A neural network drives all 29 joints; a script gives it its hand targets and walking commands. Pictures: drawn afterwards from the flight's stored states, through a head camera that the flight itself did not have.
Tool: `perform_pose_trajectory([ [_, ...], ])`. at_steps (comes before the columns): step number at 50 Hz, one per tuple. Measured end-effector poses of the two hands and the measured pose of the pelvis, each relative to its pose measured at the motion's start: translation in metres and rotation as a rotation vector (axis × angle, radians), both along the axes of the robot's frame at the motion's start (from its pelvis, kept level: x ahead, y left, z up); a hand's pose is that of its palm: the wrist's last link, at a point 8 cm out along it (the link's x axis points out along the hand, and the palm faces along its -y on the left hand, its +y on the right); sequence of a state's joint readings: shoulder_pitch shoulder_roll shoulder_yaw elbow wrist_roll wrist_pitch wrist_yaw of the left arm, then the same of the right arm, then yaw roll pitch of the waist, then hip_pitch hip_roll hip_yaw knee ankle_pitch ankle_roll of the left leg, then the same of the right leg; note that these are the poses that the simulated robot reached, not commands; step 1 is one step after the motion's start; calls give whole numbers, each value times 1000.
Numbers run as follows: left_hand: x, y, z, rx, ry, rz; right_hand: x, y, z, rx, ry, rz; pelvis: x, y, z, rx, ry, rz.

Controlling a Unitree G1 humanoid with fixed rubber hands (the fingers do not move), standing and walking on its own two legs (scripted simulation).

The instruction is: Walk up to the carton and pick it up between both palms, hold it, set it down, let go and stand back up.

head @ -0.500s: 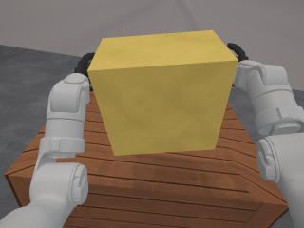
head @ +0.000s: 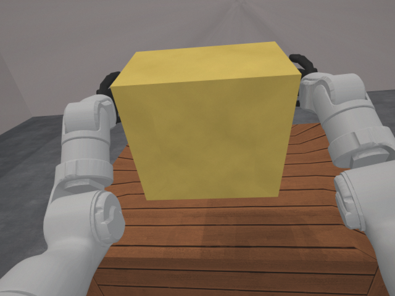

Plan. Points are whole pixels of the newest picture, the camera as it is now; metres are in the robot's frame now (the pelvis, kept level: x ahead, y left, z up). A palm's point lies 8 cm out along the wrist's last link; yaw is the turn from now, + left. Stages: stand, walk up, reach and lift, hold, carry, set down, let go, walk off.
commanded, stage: hold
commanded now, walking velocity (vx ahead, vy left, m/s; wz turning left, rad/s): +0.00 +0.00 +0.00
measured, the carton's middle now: (207, 124) +0.38 -0.01 +0.26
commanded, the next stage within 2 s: set down in 1.64 s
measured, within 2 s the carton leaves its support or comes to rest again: neither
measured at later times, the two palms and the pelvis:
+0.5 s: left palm (90, 138) +0.34 +0.23 +0.27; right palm (273, 85) +0.36 -0.14 +0.33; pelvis -0.01 +0.01 +0.00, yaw +3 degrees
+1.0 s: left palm (107, 109) +0.35 +0.17 +0.33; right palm (304, 85) +0.37 -0.20 +0.32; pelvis +0.00 +0.01 +0.00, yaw +0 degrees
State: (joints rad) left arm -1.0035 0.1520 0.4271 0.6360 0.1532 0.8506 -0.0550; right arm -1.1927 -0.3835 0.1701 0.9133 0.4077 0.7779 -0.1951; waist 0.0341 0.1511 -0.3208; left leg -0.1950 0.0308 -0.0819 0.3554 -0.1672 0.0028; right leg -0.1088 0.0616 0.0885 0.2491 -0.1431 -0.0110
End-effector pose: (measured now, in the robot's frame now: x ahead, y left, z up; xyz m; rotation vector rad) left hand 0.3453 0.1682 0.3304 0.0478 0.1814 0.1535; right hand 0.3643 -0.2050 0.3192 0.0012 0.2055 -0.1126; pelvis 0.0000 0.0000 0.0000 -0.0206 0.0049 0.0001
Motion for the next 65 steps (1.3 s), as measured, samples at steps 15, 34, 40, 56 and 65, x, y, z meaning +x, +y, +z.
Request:
perform_pose_trajectory([
  [15,6,49,-37,-83,-2,-38,1,53,32,-138,-11,-20,-3,-6,-1,-8,-24,36],
  [34,6,30,-46,-5,12,-54,-3,32,2,-22,35,-50,-23,21,-4,-12,24,31],
  [40,13,9,-29,13,27,-53,1,9,-3,6,45,-50,-21,20,-4,-6,56,8],
  [56,4,18,-13,-27,15,-14,1,18,9,-54,16,-8,2,-3,0,-6,-21,25],
  [65,3,45,-40,-56,15,-26,0,48,15,-122,19,-10,-2,-3,-1,-9,-27,38],
])
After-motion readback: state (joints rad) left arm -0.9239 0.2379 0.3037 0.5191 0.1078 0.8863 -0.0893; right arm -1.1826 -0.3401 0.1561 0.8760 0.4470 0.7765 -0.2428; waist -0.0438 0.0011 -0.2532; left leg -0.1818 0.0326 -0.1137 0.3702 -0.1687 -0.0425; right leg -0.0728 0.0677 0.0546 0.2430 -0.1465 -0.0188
